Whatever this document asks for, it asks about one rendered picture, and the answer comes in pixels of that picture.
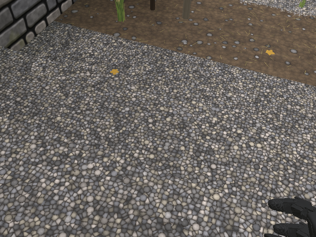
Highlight robot right hand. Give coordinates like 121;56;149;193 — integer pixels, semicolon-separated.
264;197;316;237

